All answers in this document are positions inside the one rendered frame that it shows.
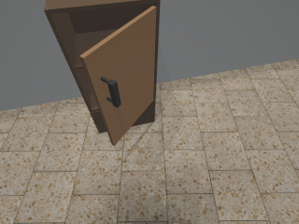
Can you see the cupboard door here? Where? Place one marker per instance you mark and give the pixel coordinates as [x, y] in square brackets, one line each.
[128, 57]

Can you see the handle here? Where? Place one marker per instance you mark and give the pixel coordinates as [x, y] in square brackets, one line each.
[114, 91]

